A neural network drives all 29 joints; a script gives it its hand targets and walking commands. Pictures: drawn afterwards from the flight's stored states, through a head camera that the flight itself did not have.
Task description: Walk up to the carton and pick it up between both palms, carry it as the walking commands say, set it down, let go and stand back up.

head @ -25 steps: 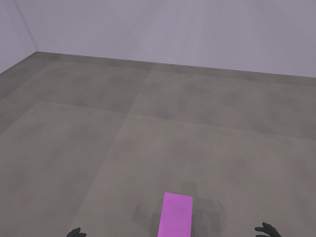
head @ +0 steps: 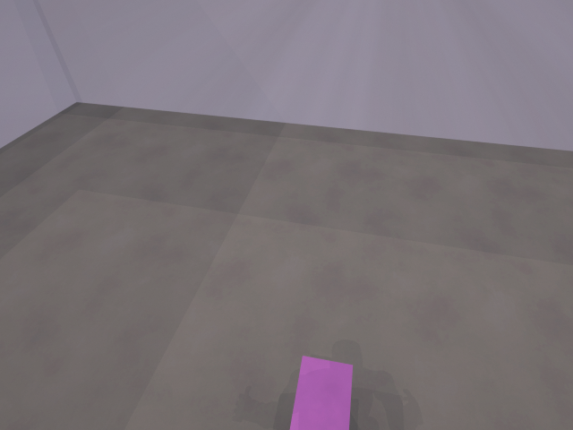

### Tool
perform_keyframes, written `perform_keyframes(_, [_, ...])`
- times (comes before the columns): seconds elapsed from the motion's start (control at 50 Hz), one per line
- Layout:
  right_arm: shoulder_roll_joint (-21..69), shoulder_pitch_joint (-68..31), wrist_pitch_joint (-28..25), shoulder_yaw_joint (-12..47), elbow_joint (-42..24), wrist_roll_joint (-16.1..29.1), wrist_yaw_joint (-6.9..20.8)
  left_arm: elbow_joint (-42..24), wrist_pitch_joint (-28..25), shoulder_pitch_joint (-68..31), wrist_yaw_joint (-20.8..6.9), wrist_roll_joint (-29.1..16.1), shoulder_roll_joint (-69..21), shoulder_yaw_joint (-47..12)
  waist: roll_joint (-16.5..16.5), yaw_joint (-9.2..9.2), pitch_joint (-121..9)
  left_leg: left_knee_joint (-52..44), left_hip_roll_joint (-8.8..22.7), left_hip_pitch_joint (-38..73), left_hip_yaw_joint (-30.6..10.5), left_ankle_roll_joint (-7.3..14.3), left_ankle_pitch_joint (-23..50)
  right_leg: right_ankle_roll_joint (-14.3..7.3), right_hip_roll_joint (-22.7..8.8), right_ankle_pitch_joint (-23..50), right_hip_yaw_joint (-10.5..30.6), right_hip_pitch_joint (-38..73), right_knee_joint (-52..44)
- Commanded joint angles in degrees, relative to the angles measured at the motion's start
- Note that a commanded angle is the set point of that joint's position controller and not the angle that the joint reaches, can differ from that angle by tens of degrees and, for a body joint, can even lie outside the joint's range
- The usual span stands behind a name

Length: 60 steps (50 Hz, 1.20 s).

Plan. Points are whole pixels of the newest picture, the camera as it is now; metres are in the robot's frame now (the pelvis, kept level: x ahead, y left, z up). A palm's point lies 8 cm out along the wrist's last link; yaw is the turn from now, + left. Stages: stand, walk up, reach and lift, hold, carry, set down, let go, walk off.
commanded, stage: stand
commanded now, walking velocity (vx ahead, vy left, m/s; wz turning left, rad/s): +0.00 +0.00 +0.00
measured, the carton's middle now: (319, 420) +0.37 -0.05 -0.64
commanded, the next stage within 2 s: none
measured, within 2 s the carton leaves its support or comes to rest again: neither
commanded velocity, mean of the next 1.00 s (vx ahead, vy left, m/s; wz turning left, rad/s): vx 0.00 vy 0.00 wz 0.00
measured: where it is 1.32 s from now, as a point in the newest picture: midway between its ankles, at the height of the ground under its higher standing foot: outside the picture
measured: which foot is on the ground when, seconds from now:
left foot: down 0.00-1.00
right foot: down 0.00-1.00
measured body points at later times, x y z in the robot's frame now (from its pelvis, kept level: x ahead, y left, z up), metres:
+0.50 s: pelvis -0.02 +0.01 +0.00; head -0.05 +0.01 +0.45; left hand +0.05 +0.30 -0.13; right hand +0.07 -0.30 -0.11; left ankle -0.02 +0.11 -0.74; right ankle +0.00 -0.11 -0.74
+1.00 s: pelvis -0.03 +0.01 +0.01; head -0.05 +0.02 +0.45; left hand +0.02 +0.31 -0.13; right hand +0.06 -0.29 -0.11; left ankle -0.02 +0.11 -0.74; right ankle +0.00 -0.11 -0.74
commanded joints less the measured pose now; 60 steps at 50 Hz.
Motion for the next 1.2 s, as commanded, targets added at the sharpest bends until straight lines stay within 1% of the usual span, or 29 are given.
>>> perform_keyframes(0.0, [-10.19,-3.78,-1.96,-2.70,-3.58,0.17,-0.84,-3.47,-1.75,-3.82,0.65,0.13,11.19,2.15,-0.04,-0.45,3.08,-5.32,6.65,-4.43,-6.66,0.47,10.02,-0.42,-6.49,7.56,7.25,0.09,-3.35])
perform_keyframes(0.06, [-10.75,-5.15,-1.95,-2.62,-2.72,-0.02,-0.77,-2.57,-1.65,-3.91,0.23,-0.35,10.99,1.93,-1.91,0.90,2.70,-5.45,6.76,-4.48,-7.16,0.69,7.81,-0.26,-6.28,5.36,6.84,-0.10,-4.35])
perform_keyframes(0.08, [-10.31,-3.25,-1.76,-1.92,-2.40,0.15,-0.81,-1.64,-1.33,-3.74,0.34,-0.39,11.52,2.26,-4.82,-0.15,1.81,-5.08,7.08,-2.21,-7.63,0.86,8.35,0.19,-6.18,5.39,6.65,-0.80,-4.85])
perform_keyframes(0.1, [-11.32,-4.38,-1.57,-2.56,-1.22,0.47,-0.85,-1.69,-1.77,-3.96,0.36,-0.61,10.55,1.65,-1.96,0.64,3.35,-5.38,6.90,-2.85,-7.33,0.90,7.03,-0.40,-6.42,3.73,7.93,-1.28,-5.50])
perform_keyframes(0.12, [-11.08,-2.77,-1.55,-2.32,-0.29,0.63,-0.90,-1.43,-1.34,-4.60,0.68,-0.17,11.45,1.56,-1.42,-1.07,4.47,-5.87,6.48,-3.92,-7.27,0.96,6.72,-0.45,-6.74,5.64,7.45,-0.89,-5.76])
perform_keyframes(0.14, [-11.46,-5.35,-1.80,-2.65,-0.86,0.21,-0.67,-1.29,-1.08,-3.69,0.91,-0.59,10.80,2.11,2.03,0.37,2.77,-5.45,6.89,-4.49,-7.56,0.81,5.52,-0.65,-6.88,4.00,7.96,1.03,-5.65])
perform_keyframes(0.16, [-10.42,-4.27,-1.73,-1.56,-0.12,0.94,-0.71,0.13,-1.20,-3.71,0.74,0.06,13.41,2.14,-2.05,-0.60,4.24,-6.24,6.86,-4.63,-7.84,1.09,8.40,-0.89,-7.09,6.73,7.60,0.60,-5.06])
perform_keyframes(0.24, [-11.01,-4.09,-2.13,-2.25,1.42,0.60,-0.87,0.58,-1.58,-3.51,0.58,-0.50,12.56,1.89,-0.87,-0.12,1.53,-4.96,7.09,-0.97,-6.61,0.84,15.88,-0.30,-7.27,12.63,7.24,2.86,-4.83])
perform_keyframes(0.32, [-11.56,-4.24,-1.38,-1.84,2.75,0.69,-0.69,2.31,-1.58,-4.05,0.52,-1.07,11.82,1.30,-2.20,0.73,2.78,-7.19,6.76,-2.71,-7.32,0.51,8.92,-0.16,-6.91,5.54,7.82,1.98,-6.73])
perform_keyframes(0.34, [-12.96,-4.48,-1.50,-2.26,3.74,1.27,-0.85,2.81,-1.00,-3.92,0.58,-0.57,11.10,0.77,-0.24,-0.17,4.41,-6.55,6.87,-3.81,-6.88,0.58,7.55,-0.68,-7.30,6.71,7.94,0.99,-6.58])
perform_keyframes(0.36, [-12.54,-6.89,-1.61,-1.63,2.72,0.50,-0.62,2.74,-1.52,-2.69,0.50,-0.91,11.24,0.99,-0.56,1.75,2.09,-7.10,6.51,-2.74,-7.52,0.89,6.80,-0.53,-7.32,5.34,7.62,2.68,-7.02])
perform_keyframes(0.38, [-12.47,-6.15,-1.37,-1.69,3.20,0.56,-0.69,4.09,-1.72,-4.40,0.66,-0.21,13.43,0.91,-2.09,-0.08,6.39,-8.29,7.29,-4.11,-7.81,0.75,5.58,-0.73,-7.78,4.86,8.59,0.63,-7.28])
perform_keyframes(0.4, [-12.00,-6.28,-1.50,-1.77,3.02,0.58,-0.56,3.56,-1.47,-5.75,0.46,-0.96,11.99,0.89,0.48,0.38,3.94,-8.36,6.75,-4.64,-8.00,0.90,3.77,0.28,-7.01,4.01,7.26,1.95,-7.15])
perform_keyframes(0.44, [-12.25,-4.76,-1.54,-1.50,4.06,0.90,-0.43,4.06,-0.64,-5.47,0.41,-0.58,13.05,1.17,-2.66,-0.11,6.83,-8.84,6.57,-5.17,-8.36,1.07,5.73,-0.22,-6.52,3.00,8.04,0.79,-7.12])
perform_keyframes(0.48, [-13.27,-3.37,-1.52,-1.62,4.79,0.89,-0.35,4.95,-0.65,-3.95,0.67,-0.98,12.71,0.87,1.16,-0.41,5.05,-9.36,7.06,-4.45,-7.55,0.59,6.44,-0.75,-7.13,4.23,7.44,1.75,-6.15])
perform_keyframes(0.5, [-11.89,-5.21,-1.51,-1.54,4.66,0.95,-0.54,3.93,-0.90,-3.37,0.61,-1.48,12.14,0.66,-0.08,0.81,3.43,-8.66,7.16,-4.82,-8.03,0.99,5.69,-0.29,-7.29,4.66,7.63,3.61,-7.51])
perform_keyframes(0.54, [-11.96,-4.81,-1.86,-1.58,4.53,1.20,-0.12,4.37,-1.46,-4.51,0.33,-0.47,14.02,1.07,-1.98,-0.03,2.46,-8.60,6.96,-3.60,-8.24,1.20,8.91,-0.32,-7.34,6.99,7.14,4.52,-6.74])
perform_keyframes(0.56, [-13.74,-6.40,-1.90,-1.43,4.54,1.09,-0.29,4.53,-1.15,-4.87,0.32,-0.52,12.61,0.63,1.51,0.77,4.76,-8.49,7.03,-4.76,-7.62,0.66,10.80,-0.07,-7.34,8.13,7.32,3.37,-6.82])
perform_keyframes(0.58, [-12.71,-5.86,-1.64,-1.26,5.09,1.11,-0.25,5.11,-0.97,-4.15,0.63,-0.80,13.99,0.92,2.06,0.57,5.99,-9.13,6.24,-4.75,-7.85,0.71,8.11,0.13,-7.31,6.97,7.62,2.87,-7.42])
perform_keyframes(0.6, [-13.07,-3.79,-1.60,-1.58,6.07,1.22,-0.43,5.49,-0.65,-4.48,0.61,-0.75,13.89,0.49,-1.93,0.60,4.85,-9.68,6.76,-4.06,-8.36,0.67,5.80,-0.46,-7.82,2.33,7.36,1.62,-7.17])
perform_keyframes(0.68, [-13.31,-7.45,-1.36,-1.05,5.36,0.76,-0.02,5.86,-0.63,-3.96,0.20,-0.75,12.32,0.12,1.72,1.67,5.30,-11.20,7.10,-6.36,-9.09,1.31,-1.54,-0.43,-6.78,0.58,7.27,2.21,-7.11])
perform_keyframes(0.72, [-13.35,-7.68,-1.73,-0.61,6.13,1.71,-0.18,6.16,-0.94,-5.17,-0.20,-0.99,11.43,-0.20,-3.52,1.35,4.94,-10.07,7.34,-5.38,-8.91,1.42,0.72,-0.42,-7.30,0.00,6.99,1.69,-7.88])
perform_keyframes(0.76, [-13.10,-6.31,-1.55,-1.22,6.83,0.79,-0.02,6.88,-0.78,-3.42,0.18,-0.87,13.04,0.22,-0.10,1.06,4.17,-9.80,7.39,-4.70,-9.01,1.51,3.16,-0.76,-8.01,0.93,8.21,2.50,-7.23])
perform_keyframes(0.86, [-13.08,-7.59,-1.08,-1.86,6.29,1.24,0.12,7.16,-1.03,-4.36,0.38,-0.58,12.67,-0.48,-1.83,-0.33,3.77,-9.07,6.88,-0.77,-8.09,1.03,5.31,-0.51,-6.92,3.36,7.91,1.05,-8.29])
perform_keyframes(0.98, [-14.78,-8.04,-0.99,-1.33,7.95,1.41,0.19,7.43,-0.70,-3.42,0.62,-1.34,13.43,-0.09,0.85,1.78,4.67,-9.90,6.64,-4.55,-7.00,0.94,4.05,-0.21,-8.58,5.77,8.50,4.45,-10.06])
perform_keyframes(1.0, [-12.54,-7.44,-0.92,-0.99,8.14,0.99,0.23,7.62,-1.03,-4.91,0.41,-0.13,14.59,-0.20,-4.34,0.32,4.38,-9.94,6.25,-2.78,-7.03,0.56,4.11,-0.73,-8.31,2.66,8.19,2.35,-9.04])
perform_keyframes(1.08, [-14.49,-6.78,-1.10,-0.88,8.91,1.58,-0.04,7.42,-0.87,-4.61,0.48,-1.21,12.32,-1.08,0.78,0.70,4.17,-11.47,8.42,-2.06,-8.46,-0.93,9.49,0.04,-7.56,4.88,7.42,2.02,-7.69])
perform_keyframes(1.12, [-13.48,-6.96,-1.10,-0.87,8.90,0.87,0.08,7.78,-1.17,-5.52,0.80,-0.92,14.77,-0.47,-2.68,0.23,2.43,-11.41,7.84,0.08,-8.39,0.61,8.93,-0.32,-7.18,4.27,6.92,2.50,-7.88])
perform_keyframes(1.18, [-15.27,-8.91,-1.25,-1.33,8.33,1.26,-0.13,7.83,-0.78,-6.23,0.35,-0.42,14.24,-0.12,0.73,-0.37,6.01,-10.42,7.66,-3.39,-7.71,0.04,10.41,-0.40,-7.20,6.58,6.68,2.10,-7.74])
